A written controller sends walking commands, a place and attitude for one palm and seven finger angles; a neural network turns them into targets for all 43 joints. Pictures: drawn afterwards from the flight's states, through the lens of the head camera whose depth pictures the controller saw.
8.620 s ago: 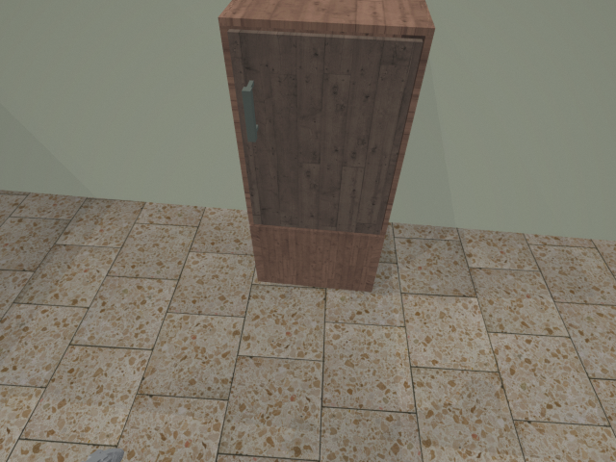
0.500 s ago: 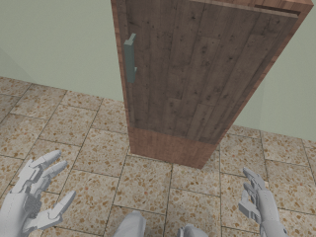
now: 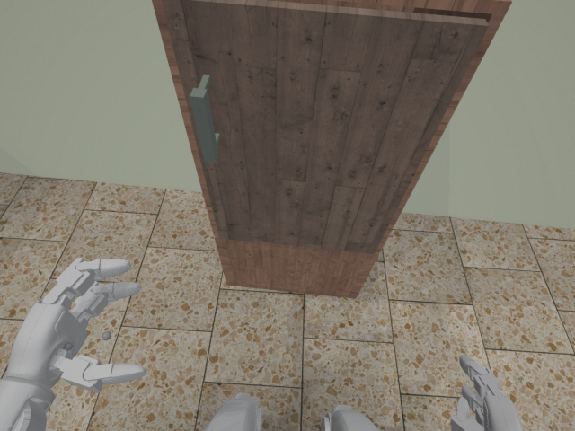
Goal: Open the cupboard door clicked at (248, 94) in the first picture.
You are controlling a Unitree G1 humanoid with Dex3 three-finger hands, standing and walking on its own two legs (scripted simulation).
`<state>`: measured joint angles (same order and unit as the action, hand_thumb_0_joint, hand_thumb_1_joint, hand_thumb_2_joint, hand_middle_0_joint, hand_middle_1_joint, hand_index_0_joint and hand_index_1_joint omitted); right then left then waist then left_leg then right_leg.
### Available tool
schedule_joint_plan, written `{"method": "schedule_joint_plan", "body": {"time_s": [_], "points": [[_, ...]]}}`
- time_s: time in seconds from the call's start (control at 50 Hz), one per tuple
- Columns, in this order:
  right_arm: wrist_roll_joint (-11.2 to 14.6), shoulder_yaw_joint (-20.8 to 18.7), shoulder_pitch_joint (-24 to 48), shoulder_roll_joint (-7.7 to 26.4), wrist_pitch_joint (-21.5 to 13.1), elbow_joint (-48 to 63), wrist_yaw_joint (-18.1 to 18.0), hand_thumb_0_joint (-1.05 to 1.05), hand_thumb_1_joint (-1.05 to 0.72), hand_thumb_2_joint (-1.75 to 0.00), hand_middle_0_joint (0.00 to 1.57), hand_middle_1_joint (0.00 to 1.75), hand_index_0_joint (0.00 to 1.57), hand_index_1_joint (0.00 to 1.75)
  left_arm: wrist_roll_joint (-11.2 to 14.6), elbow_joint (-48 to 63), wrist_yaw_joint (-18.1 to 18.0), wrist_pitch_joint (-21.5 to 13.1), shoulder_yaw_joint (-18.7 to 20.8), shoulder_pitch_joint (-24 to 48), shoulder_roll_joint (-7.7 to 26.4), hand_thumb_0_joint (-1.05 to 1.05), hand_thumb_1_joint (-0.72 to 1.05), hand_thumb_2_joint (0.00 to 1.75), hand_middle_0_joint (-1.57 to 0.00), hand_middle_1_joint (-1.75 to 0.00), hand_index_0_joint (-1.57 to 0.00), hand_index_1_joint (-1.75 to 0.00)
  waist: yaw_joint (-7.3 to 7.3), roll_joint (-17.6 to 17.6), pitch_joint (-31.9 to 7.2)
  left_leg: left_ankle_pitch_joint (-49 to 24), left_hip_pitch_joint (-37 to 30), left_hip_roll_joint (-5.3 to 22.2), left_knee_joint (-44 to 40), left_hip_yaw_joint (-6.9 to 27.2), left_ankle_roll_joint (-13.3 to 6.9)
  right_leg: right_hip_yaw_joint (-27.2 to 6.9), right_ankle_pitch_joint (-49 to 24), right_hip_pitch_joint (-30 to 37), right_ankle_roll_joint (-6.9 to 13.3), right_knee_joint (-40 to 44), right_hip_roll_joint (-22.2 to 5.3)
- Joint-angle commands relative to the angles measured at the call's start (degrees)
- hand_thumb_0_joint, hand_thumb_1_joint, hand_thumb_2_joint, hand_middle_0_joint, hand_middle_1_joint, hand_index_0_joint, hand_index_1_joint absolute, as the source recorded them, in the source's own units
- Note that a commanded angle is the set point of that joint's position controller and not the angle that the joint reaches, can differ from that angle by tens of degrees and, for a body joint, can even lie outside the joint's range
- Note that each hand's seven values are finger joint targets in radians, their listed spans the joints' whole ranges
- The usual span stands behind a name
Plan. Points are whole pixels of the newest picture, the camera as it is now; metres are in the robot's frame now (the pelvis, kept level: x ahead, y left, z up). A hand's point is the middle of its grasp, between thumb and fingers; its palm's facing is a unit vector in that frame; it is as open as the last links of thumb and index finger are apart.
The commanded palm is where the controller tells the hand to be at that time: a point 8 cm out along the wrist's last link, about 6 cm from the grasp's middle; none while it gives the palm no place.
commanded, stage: raise the hand with hooked fingers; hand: left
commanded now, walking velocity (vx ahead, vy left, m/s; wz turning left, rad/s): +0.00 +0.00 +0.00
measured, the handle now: (208, 120) +0.56 +0.17 +0.09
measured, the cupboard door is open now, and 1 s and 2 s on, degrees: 0 0 0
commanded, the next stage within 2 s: move the hooked fingers beside the handle in 1.02 s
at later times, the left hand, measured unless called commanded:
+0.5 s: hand (52, 262) +0.28 +0.29 +0.11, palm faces +0.00 -1.00 -0.07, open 14.0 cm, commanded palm +0.26 +0.34 +0.10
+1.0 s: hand (73, 255) +0.29 +0.27 +0.10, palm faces -0.03 -1.00 -0.06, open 14.0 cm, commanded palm +0.27 +0.32 +0.10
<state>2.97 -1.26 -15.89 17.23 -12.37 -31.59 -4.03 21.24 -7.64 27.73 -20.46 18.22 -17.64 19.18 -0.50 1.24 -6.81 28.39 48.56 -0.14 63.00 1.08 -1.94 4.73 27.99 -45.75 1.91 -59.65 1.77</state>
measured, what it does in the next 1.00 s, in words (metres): stands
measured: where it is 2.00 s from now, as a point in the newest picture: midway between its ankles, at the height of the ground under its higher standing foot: outside the picture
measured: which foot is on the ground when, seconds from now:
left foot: down 0.00-1.00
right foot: down 0.00-1.00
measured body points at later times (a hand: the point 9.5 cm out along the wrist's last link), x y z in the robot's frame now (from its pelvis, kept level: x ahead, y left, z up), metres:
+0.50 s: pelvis +0.00 +0.02 +0.02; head +0.05 +0.04 +0.47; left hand +0.28 +0.34 +0.11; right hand +0.16 -0.22 -0.05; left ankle +0.02 +0.10 -0.66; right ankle +0.01 -0.10 -0.66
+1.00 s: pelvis +0.01 +0.01 +0.03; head +0.06 +0.01 +0.47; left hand +0.29 +0.33 +0.11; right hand +0.16 -0.24 -0.05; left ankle +0.02 +0.10 -0.66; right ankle +0.01 -0.10 -0.66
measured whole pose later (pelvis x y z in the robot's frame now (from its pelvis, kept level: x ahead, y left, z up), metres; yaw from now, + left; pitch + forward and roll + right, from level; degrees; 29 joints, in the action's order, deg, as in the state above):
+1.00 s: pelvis +0.01 +0.01 +0.03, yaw +0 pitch +11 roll -2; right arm 2.9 2.1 -16.9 16.0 -9.6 -29.8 -4.0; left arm 20.7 -21.8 30.5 -14.7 24.0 0.9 24.9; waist -0.5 1.4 -5.6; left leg 24.8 39.4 -0.4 53.4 0.1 -2.4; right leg 3.4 24.0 -36.9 1.3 -50.0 1.8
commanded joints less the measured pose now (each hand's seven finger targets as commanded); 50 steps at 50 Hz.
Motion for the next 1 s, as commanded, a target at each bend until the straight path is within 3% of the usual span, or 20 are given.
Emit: {"method": "schedule_joint_plan", "body": {"time_s": [0.0,0.04,0.06,0.08,0.16,0.24,0.26,0.28,0.36,0.42,0.48,0.54,0.56,0.64,0.66,0.72,0.78,0.84,0.9,0.98], "points": [[0.11,-1.46,2.67,5.74,-4.41,10.00,-0.62,0.00,-0.90,-0.90,0.20,0.30,0.20,0.30,3.19,18.42,-1.99,-5.41,10.43,7.37,15.92,0.00,-0.38,0.35,-0.29,-1.12,-0.29,-1.12,1.73,6.96,-15.87,-16.12,-15.27,0.30,-13.02,2.25,0.31,-2.71,-10.07,10.58,0.25,10.50,0.01],[0.07,-1.27,2.85,5.50,-4.20,9.67,-0.38,0.00,-0.90,-0.90,0.20,0.30,0.20,0.30,3.35,16.75,-4.31,-5.41,10.46,6.84,14.29,0.00,-0.43,0.33,-0.29,-1.15,-0.29,-1.15,1.72,6.82,-13.61,-15.55,-15.83,0.41,-14.38,2.75,0.82,-1.44,-9.50,9.67,0.20,10.66,0.28],[-0.02,-1.11,2.64,5.86,-3.94,9.54,-0.24,0.00,-0.90,-0.90,0.20,0.30,0.20,0.30,3.19,14.87,-4.85,-4.75,11.17,7.54,15.15,0.00,-0.45,0.32,-0.30,-1.17,-0.30,-1.17,1.84,7.33,-12.35,-15.83,-15.62,0.46,-14.61,3.21,1.08,-1.03,-9.61,9.39,0.59,10.48,0.57],[0.00,-0.92,2.43,5.89,-3.44,9.58,-0.05,0.00,-0.90,-0.90,0.20,0.30,0.20,0.30,2.86,12.18,-4.93,-3.64,9.54,7.62,13.10,0.00,-0.48,0.31,-0.30,-1.18,-0.30,-1.18,1.05,6.81,-10.62,-14.72,-15.44,0.54,-15.21,3.07,1.28,-0.57,-9.11,8.35,0.24,10.86,0.46],[0.59,-0.54,1.55,7.24,-2.13,10.65,-0.02,0.00,-0.90,-0.90,0.20,0.30,0.20,0.30,1.18,2.16,-2.35,2.74,5.18,10.93,11.19,0.00,-0.50,0.30,-0.30,-1.20,-0.30,-1.20,-0.38,3.87,-4.73,-8.73,-12.95,0.54,-17.46,3.81,1.35,-0.39,-6.57,6.63,0.07,12.91,0.52],[0.82,-0.36,1.54,7.98,-2.08,11.56,-0.85,0.00,-0.90,-0.90,0.20,0.30,0.20,0.30,0.20,2.32,0.25,5.35,5.73,20.58,14.93,0.00,-0.50,0.30,-0.30,-1.20,-0.30,-1.20,-0.88,1.80,-7.17,-6.68,-14.23,0.51,-18.43,4.10,0.70,-1.01,-5.32,8.18,-0.15,14.35,0.30],[0.52,-0.20,1.67,7.98,-2.17,11.44,-1.04,0.00,-0.90,-0.90,0.20,0.30,0.20,0.30,0.70,3.98,0.36,4.67,6.90,24.07,16.57,0.00,-0.50,0.30,-0.30,-1.20,-0.30,-1.20,-0.71,3.06,-8.23,-8.63,-15.35,0.27,-17.93,3.98,0.80,-1.31,-6.51,9.23,0.28,14.18,0.51],[0.39,-0.16,1.54,7.69,-2.31,11.31,-1.11,0.00,-0.90,-0.90,0.20,0.30,0.20,0.30,0.91,5.96,0.49,3.57,8.50,26.13,18.22,0.00,-0.50,0.30,-0.30,-1.20,-0.30,-1.20,-0.43,3.46,-11.72,-10.58,-17.75,0.42,-18.04,3.99,0.91,-1.35,-7.57,10.16,0.25,14.09,0.58],[-0.22,0.20,1.39,7.25,-2.82,9.63,-1.31,0.00,-0.90,-0.90,0.20,0.30,0.20,0.30,1.80,5.64,-0.16,-0.66,12.72,28.42,21.84,0.00,-0.50,0.30,-0.30,-1.20,-0.30,-1.20,0.59,5.59,-13.39,-15.64,-20.31,0.41,-17.45,3.88,1.47,-1.61,-10.49,11.41,0.79,13.62,0.90],[0.07,0.33,1.11,7.20,-2.34,8.51,-1.18,0.00,-0.90,-0.90,0.20,0.30,0.20,0.30,1.29,0.67,0.58,-0.25,11.73,28.70,20.64,0.00,-0.50,0.30,-0.30,-1.20,-0.30,-1.20,0.19,7.10,-11.95,-15.52,-20.95,0.80,-18.55,4.26,1.90,-1.09,-10.31,10.18,0.58,13.82,0.58],[0.48,0.29,0.60,7.79,-1.64,8.67,-1.23,0.00,-0.90,-0.90,0.20,0.30,0.20,0.30,0.75,-5.02,2.54,3.58,10.60,29.56,20.57,0.00,-0.50,0.30,-0.30,-1.20,-0.30,-1.20,0.16,7.21,-10.60,-16.24,-20.49,0.77,-19.49,4.02,1.86,-0.99,-11.15,10.68,0.57,14.76,0.47],[0.66,-0.08,0.43,7.89,-1.44,9.53,-1.04,0.00,-0.90,-0.90,0.20,0.30,0.20,0.30,1.00,-5.96,4.18,6.42,9.30,28.57,19.55,0.00,-0.50,0.30,-0.30,-1.20,-0.30,-1.20,0.42,6.25,-11.28,-18.91,-21.17,0.61,-19.59,3.74,1.62,-0.78,-13.37,11.73,0.35,15.46,0.33],[0.44,-0.10,0.18,8.06,-1.46,9.96,-0.88,0.00,-0.90,-0.90,0.20,0.30,0.20,0.30,1.46,-6.40,4.52,6.78,9.50,27.87,19.48,0.00,-0.50,0.30,-0.30,-1.20,-0.30,-1.20,0.75,3.99,-11.49,-20.10,-20.43,0.40,-19.18,3.56,1.41,-0.92,-14.59,12.94,0.54,15.50,0.60],[0.19,-0.66,-0.20,8.07,-1.23,10.40,-0.28,0.00,-0.90,-0.90,0.20,0.30,0.20,0.30,2.22,-3.32,3.56,4.46,11.16,28.17,20.15,0.00,-0.50,0.30,-0.30,-1.20,-0.30,-1.20,0.63,1.33,-12.96,-21.38,-20.51,0.43,-18.53,3.02,1.28,-0.93,-16.14,12.93,0.15,15.06,0.87],[-0.05,-0.69,-0.14,8.10,-1.31,10.11,-0.26,0.00,-0.90,-0.90,0.20,0.30,0.20,0.30,2.35,-2.31,3.05,3.33,12.38,29.33,21.65,0.00,-0.50,0.30,-0.30,-1.20,-0.30,-1.20,1.03,2.46,-13.25,-22.77,-20.70,0.26,-18.12,2.79,1.53,-1.26,-17.04,13.65,0.56,14.66,1.00],[-0.16,-0.71,-0.62,7.74,-1.02,9.78,-0.05,0.00,-0.90,-0.90,0.20,0.30,0.20,0.30,1.89,-1.65,1.57,0.99,13.05,29.98,21.67,0.00,-0.50,0.30,-0.30,-1.20,-0.30,-1.20,0.87,5.31,-14.05,-22.78,-21.84,0.46,-18.27,2.73,1.85,-1.34,-16.20,12.40,0.33,14.21,0.80],[-0.14,-0.50,-0.52,7.70,-0.55,9.45,-0.09,0.00,-0.90,-0.90,0.20,0.30,0.20,0.30,1.09,-3.57,1.44,0.92,12.21,29.69,21.28,0.00,-0.50,0.30,-0.30,-1.20,-0.30,-1.20,0.40,5.14,-12.58,-20.22,-20.54,0.41,-18.38,2.41,1.45,-1.63,-14.85,12.45,0.35,14.57,0.68],[0.22,-0.53,-0.10,7.55,-0.41,9.70,-0.32,0.00,-0.90,-0.90,0.20,0.30,0.20,0.30,0.46,-2.37,1.92,1.72,10.70,29.86,20.70,0.00,-0.50,0.30,-0.30,-1.20,-0.30,-1.20,0.20,7.71,-13.29,-19.57,-21.33,0.35,-18.57,2.36,1.21,-1.90,-14.70,12.37,0.22,15.04,0.36],[0.18,-0.52,-0.20,7.49,-0.32,9.80,-0.50,0.00,-0.90,-0.90,0.20,0.30,0.20,0.30,1.02,-1.58,2.39,2.04,11.51,29.67,21.53,0.00,-0.50,0.30,-0.30,-1.20,-0.30,-1.20,0.04,5.09,-14.90,-20.84,-21.59,0.32,-18.04,1.99,0.74,-2.25,-16.82,14.22,-0.01,15.41,0.59],[0.14,-0.26,0.30,7.36,-0.24,9.38,-0.81,0.00,-0.90,-0.90,0.20,0.30,0.20,0.30,2.42,-3.29,2.48,1.82,12.67,29.87,21.22,0.00,-0.50,0.30,-0.30,-1.20,-0.30,-1.20,-0.01,2.47,-13.28,-19.32,-18.94,0.01,-17.49,1.34,0.53,-2.76,-17.30,15.35,-0.23,15.72,0.64]]}}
